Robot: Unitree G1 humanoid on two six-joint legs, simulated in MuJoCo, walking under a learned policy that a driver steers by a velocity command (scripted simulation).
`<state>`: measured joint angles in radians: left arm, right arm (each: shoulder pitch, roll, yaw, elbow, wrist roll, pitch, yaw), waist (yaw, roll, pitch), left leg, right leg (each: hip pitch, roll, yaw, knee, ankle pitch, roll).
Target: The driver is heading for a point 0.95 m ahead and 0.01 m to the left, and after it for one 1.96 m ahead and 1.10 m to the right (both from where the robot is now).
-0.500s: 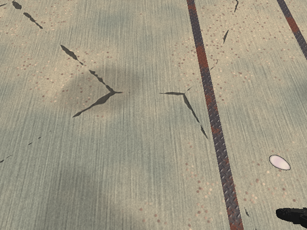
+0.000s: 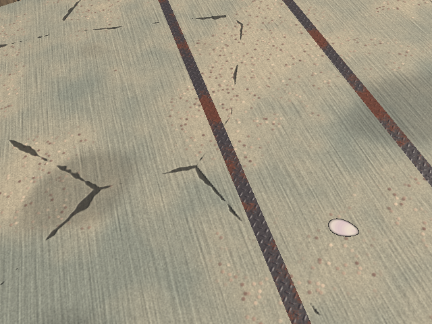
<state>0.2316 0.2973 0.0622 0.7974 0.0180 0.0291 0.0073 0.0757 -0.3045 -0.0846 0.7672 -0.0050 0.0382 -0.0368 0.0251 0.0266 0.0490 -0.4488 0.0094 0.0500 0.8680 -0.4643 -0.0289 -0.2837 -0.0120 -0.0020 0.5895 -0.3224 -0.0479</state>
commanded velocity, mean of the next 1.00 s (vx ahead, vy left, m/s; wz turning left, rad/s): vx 0.17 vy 0.00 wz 0.02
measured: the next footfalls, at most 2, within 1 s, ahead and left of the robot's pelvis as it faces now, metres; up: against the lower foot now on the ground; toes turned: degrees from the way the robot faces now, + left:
left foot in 0.38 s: +0.15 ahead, +0.11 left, +0.00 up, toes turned -15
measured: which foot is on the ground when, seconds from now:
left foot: up 0.00-0.36, down 0.38-0.70, up 0.72-1.00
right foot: down 0.00-1.00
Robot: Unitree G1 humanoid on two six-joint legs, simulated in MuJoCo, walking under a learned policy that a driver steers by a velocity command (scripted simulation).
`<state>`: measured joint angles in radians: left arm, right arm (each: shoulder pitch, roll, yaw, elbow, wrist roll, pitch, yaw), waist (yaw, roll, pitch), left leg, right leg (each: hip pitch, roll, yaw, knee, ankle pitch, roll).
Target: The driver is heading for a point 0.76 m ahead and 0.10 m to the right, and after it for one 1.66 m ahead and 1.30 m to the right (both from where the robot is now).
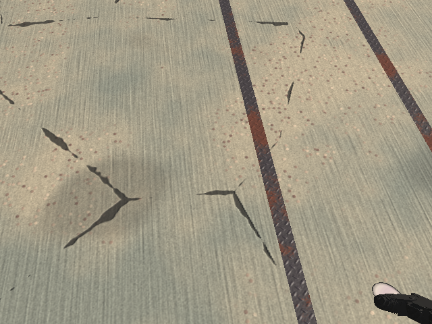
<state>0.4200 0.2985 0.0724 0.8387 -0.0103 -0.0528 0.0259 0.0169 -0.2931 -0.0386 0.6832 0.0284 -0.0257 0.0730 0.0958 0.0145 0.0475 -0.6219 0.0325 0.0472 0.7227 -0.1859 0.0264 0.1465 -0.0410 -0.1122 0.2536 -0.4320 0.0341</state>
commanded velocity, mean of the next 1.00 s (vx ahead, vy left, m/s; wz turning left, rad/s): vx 0.48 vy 0.00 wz -0.29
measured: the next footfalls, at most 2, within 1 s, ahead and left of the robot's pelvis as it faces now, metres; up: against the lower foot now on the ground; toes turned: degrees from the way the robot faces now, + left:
left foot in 0.06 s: +0.19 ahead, +0.12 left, +0.00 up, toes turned +5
right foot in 0.64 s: +0.51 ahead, -0.08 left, +0.00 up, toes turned -11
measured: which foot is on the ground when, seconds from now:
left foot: up 0.00-0.04, down 0.06-0.64, up 0.66-1.00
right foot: down 0.00-0.06, up 0.08-0.62, down 0.64-1.00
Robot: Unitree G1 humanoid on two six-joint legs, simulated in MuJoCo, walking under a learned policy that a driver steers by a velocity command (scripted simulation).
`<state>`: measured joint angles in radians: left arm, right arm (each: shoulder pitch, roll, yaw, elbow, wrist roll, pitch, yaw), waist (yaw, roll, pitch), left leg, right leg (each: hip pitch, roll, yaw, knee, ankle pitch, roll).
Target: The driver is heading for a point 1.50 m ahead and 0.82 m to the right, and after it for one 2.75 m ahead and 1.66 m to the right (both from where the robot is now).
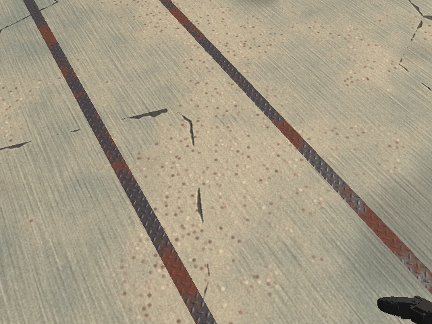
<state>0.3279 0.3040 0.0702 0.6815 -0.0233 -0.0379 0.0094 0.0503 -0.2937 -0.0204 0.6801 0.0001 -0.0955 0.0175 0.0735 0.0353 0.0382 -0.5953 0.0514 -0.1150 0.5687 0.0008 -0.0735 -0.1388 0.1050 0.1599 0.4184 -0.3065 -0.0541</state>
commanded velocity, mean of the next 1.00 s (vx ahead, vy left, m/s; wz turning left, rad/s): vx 0.11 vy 0.00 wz -0.58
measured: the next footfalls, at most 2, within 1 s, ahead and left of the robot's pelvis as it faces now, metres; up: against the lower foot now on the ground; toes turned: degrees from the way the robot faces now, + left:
left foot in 0.06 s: +0.23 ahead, +0.15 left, +0.00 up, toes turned -6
right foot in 0.54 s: +0.19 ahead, -0.11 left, +0.00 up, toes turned -22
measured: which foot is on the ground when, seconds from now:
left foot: up 0.00-0.04, down 0.06-0.54, up 0.56-0.94, down 0.96-1.00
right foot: down 0.00-0.06, up 0.08-0.52, down 0.54-0.96, up 0.98-1.00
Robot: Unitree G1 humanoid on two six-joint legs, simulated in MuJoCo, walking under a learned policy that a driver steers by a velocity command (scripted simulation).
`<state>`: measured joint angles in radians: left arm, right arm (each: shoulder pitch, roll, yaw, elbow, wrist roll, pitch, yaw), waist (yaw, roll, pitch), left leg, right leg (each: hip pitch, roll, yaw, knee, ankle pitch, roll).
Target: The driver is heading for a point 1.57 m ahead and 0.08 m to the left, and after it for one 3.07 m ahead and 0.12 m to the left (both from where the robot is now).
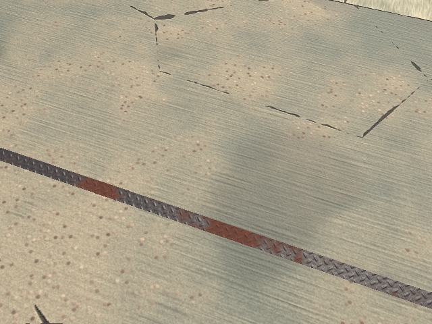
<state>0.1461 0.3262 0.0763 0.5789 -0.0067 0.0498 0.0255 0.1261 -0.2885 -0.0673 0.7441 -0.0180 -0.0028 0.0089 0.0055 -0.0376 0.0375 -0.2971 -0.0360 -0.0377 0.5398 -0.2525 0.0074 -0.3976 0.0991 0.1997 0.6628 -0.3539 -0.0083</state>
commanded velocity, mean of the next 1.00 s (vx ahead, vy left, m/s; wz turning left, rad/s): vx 0.21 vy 0.00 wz -0.09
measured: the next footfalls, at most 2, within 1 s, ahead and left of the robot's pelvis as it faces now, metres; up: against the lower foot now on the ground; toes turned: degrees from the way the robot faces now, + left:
right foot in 0.28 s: +0.01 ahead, -0.15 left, +0.00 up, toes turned +1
left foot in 0.66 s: +0.09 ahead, +0.10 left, +0.00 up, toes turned -2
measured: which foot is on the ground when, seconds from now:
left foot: down 0.00-0.42, up 0.44-0.64, down 0.66-1.00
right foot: up 0.00-0.26, down 0.28-0.66, up 0.68-1.00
